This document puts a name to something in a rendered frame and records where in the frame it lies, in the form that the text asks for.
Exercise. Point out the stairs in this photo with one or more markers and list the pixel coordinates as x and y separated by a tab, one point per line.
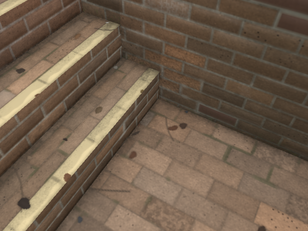
68	102

